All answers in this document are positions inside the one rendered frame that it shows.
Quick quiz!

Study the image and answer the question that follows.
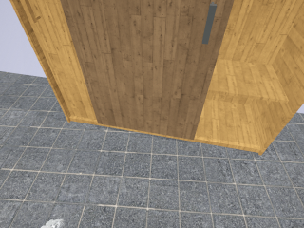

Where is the wardrobe door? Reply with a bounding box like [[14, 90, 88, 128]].
[[60, 0, 235, 140], [28, 0, 97, 120]]

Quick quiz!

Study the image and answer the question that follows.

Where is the robot left hand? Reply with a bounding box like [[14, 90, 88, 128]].
[[41, 218, 64, 228]]

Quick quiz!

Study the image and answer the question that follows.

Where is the handle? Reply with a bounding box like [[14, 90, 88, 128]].
[[202, 2, 217, 45], [20, 0, 37, 24]]

